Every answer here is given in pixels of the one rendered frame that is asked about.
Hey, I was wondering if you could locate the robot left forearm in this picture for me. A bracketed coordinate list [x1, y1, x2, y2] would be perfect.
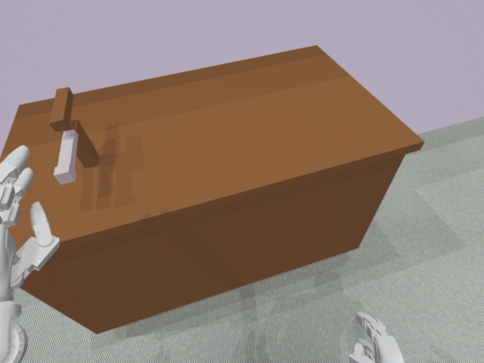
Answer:
[0, 301, 28, 363]

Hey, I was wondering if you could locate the tap lever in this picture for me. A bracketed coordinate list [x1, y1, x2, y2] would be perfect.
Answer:
[54, 129, 78, 185]

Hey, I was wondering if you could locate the counter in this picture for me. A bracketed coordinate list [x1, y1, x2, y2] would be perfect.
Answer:
[0, 45, 424, 334]

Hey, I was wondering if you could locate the robot right hand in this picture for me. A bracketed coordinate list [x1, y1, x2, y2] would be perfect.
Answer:
[349, 312, 405, 363]

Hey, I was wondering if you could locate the robot left hand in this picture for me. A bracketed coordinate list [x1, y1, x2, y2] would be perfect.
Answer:
[0, 145, 60, 302]

